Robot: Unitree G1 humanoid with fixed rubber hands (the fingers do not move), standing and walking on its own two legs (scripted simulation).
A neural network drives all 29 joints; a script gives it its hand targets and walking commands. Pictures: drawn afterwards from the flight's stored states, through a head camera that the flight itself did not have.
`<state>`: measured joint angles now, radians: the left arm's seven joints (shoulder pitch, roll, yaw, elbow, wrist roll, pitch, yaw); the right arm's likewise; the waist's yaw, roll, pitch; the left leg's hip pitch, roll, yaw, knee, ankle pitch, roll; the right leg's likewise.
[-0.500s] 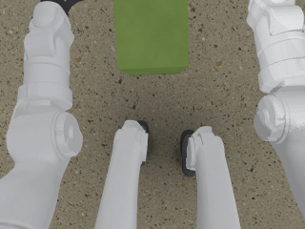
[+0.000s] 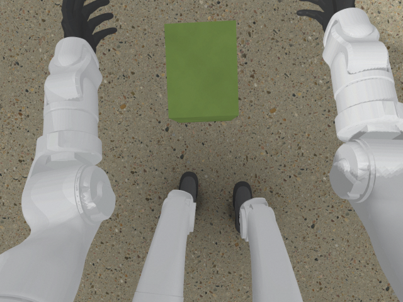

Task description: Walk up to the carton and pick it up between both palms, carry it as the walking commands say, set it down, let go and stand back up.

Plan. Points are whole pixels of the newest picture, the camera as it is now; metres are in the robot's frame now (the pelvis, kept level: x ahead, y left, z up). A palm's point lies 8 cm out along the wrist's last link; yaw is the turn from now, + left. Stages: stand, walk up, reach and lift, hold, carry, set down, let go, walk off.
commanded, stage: set down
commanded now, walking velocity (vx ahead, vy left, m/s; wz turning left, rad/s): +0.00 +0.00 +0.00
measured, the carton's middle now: (202, 80) +0.55 +0.07 -0.53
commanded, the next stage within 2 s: let go in 0.10 s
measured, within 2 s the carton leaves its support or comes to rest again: neither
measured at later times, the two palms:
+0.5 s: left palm (54, 98) +0.41 +0.26 -0.04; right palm (362, 85) +0.46 -0.16 -0.05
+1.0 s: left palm (19, 241) +0.24 +0.24 +0.05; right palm out of the picture +0.29 -0.22 +0.04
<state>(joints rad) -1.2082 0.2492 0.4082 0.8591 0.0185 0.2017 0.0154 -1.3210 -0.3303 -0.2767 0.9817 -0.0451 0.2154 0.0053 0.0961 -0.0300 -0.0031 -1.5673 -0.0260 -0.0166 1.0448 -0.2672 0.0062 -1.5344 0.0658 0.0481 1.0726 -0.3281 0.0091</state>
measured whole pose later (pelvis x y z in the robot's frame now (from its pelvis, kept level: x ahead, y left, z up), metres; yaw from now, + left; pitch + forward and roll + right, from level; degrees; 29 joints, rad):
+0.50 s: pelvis +0.04 +0.00 +0.07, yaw +1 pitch +36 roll -1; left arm -0.57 0.22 0.26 0.59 0.06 0.13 -0.10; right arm -0.63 -0.14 -0.21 0.60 -0.11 0.16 -0.07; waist 0.07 0.00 -0.04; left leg -1.16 -0.03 -0.03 0.75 -0.22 0.01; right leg -1.12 0.05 0.05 0.76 -0.27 0.00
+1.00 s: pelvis +0.08 +0.00 +0.12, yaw +2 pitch +5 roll +0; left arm 0.19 0.21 0.06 0.43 0.01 0.04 -0.08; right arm 0.10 -0.19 -0.06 0.49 -0.03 0.04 0.03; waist 0.01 0.00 0.05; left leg -0.32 -0.04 -0.04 0.46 -0.22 0.01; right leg -0.29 0.03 0.06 0.48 -0.28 -0.01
